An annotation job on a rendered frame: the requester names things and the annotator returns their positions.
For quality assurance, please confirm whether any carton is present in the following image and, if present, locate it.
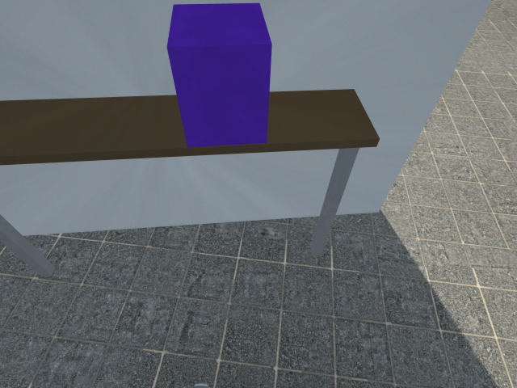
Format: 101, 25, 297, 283
167, 3, 272, 147

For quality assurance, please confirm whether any table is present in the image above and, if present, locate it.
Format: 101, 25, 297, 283
0, 89, 380, 276

